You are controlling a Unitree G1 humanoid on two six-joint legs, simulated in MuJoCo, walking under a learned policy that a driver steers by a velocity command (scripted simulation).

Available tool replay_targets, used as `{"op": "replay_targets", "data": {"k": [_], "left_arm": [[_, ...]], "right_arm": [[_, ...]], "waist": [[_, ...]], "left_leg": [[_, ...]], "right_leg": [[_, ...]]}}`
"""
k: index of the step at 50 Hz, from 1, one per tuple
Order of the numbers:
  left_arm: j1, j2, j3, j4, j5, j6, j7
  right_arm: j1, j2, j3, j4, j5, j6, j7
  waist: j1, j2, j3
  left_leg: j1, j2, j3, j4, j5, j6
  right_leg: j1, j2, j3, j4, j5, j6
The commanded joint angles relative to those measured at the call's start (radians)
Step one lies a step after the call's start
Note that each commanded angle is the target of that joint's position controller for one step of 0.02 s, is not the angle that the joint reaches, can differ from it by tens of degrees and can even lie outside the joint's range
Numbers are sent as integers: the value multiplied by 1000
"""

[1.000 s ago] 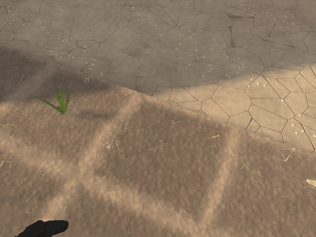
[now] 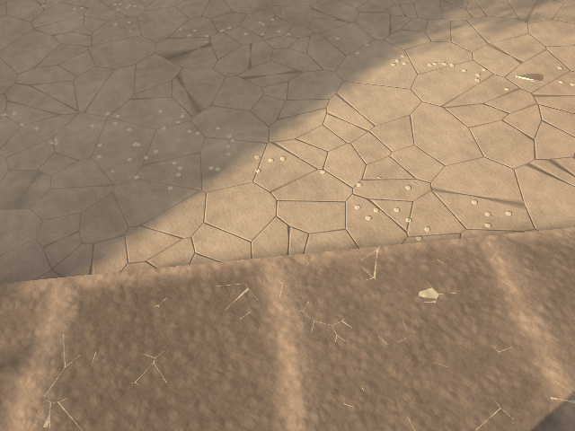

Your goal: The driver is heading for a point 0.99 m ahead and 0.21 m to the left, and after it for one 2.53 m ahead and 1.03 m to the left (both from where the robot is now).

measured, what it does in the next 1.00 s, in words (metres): walks ahead: left foot, then right foot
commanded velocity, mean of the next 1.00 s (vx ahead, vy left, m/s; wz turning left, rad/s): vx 0.40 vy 0.00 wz -0.07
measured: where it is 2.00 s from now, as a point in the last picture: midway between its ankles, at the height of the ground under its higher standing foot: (264, 247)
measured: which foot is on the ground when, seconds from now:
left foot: up 0.00-0.46, down 0.48-1.00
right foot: down 0.00-0.48, up 0.50-0.98, down 1.00-1.00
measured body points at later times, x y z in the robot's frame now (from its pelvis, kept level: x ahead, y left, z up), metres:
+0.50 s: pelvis +0.14 +0.04 +0.00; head +0.16 +0.05 +0.45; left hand +0.17 +0.32 -0.13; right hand +0.32 -0.23 -0.08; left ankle +0.20 +0.14 -0.73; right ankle +0.01 -0.10 -0.72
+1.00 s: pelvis +0.40 +0.02 -0.01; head +0.44 +0.02 +0.44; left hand +0.65 +0.23 -0.08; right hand +0.35 -0.26 -0.14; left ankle +0.21 +0.14 -0.73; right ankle +0.54 -0.08 -0.73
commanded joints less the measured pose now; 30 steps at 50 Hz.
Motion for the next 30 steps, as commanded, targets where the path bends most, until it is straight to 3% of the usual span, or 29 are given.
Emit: {"op": "replay_targets", "data": {"k": [1, 2, 3, 5, 7, 12, 19, 21, 23, 24, 25, 26, 27, 28, 29, 30], "left_arm": [[175, 200, 55, -29, 20, -42, 5], [159, 166, 42, -4, 11, -57, 4], [125, 154, 35, 1, 5, -66, 7], [100, 135, 22, 10, 4, -81, 16], [109, 123, 20, 18, 12, -99, 20], [135, 148, 30, 53, 2, -121, 17], [192, 178, 40, 114, -16, -119, 3], [187, 179, 40, 124, -19, -113, 0], [183, 154, 29, 130, -13, -108, 0], [179, 105, 10, 125, -1, -109, 1], [223, 37, -11, 78, 3, -126, 6], [191, 100, 3, 76, -6, -143, 11], [157, 151, 18, 69, -29, -153, 4], [124, 146, 15, 69, -32, -155, 1], [96, 132, 14, 67, -19, -155, 0], [94, 122, 17, 71, -10, -150, -1]], "right_arm": [[-72, -127, -25, -97, 6, -26, 3], [-84, -132, -33, -93, 17, -28, 8], [-76, -125, -36, -74, 15, -29, 7], [-57, -119, -38, -59, 11, -41, 11], [-40, -102, -36, -42, 14, -61, 17], [-86, -54, -15, -45, 14, -81, 28], [-148, -63, 0, -78, 25, -98, 52], [-111, -75, -1, -73, 28, -105, 57], [30, -104, -18, -28, 23, -107, 48], [173, -158, -38, 1, 20, -111, 39], [271, -278, -64, 13, 3, -107, 37], [299, -211, -46, 15, 11, -111, 46], [232, -161, -26, 6, 13, -112, 46], [180, -130, -16, -9, 7, -111, 45], [140, -106, -8, -14, 2, -109, 45], [111, -85, 0, -20, -6, -111, 44]], "waist": [[120, -225, -170], [105, -204, -116], [90, -198, -70], [67, -216, -16], [58, -182, -20], [75, -161, -12], [100, -136, 31], [71, -134, 22], [0, -113, -38], [-61, -33, -134], [-58, 244, -237], [-82, 226, -250], [-60, 153, -148], [-38, 92, -94], [-22, 51, -47], [1, 57, -30]], "left_leg": [[-364, -46, -84, 392, -203, -10], [-396, -31, -100, 396, -117, 7], [-411, -23, -102, 383, -41, 13], [-399, -25, -104, 361, 100, 14], [-401, -29, -103, 315, 202, 19], [-327, -39, -98, 63, 308, 6], [-221, -52, -90, -105, 266, 47], [-137, -62, -75, -149, 256, 75], [89, -103, -39, -195, 242, 105], [295, -16, -147, -216, 226, 148], [574, 217, -572, -321, 49, 290], [586, 264, -805, -440, -136, 340], [518, 257, -713, -448, -179, 315], [436, 217, -605, -450, -119, 288], [361, 179, -528, -472, -31, 278], [299, 145, -458, -493, 68, 263]], "right_leg": [[309, -365, 472, -274, 50, -299], [284, -308, 434, -311, -206, -245], [257, -276, 412, -339, -290, -207], [215, -242, 370, -391, -252, -188], [237, -230, 327, -408, -155, -186], [219, -228, 249, -421, -36, -188], [182, -270, 241, -380, -33, -198], [177, -273, 240, -342, -8, -183], [120, -216, 191, -193, 142, -144], [29, -142, 109, 56, 191, -98], [-308, 12, -12, 445, -59, -6], [-450, 29, 107, 628, -282, 9], [-528, -33, 130, 699, -216, -9], [-524, -77, 103, 691, -131, -22], [-516, -105, 93, 642, -58, -23], [-469, -131, 96, 596, -1, -21]]}}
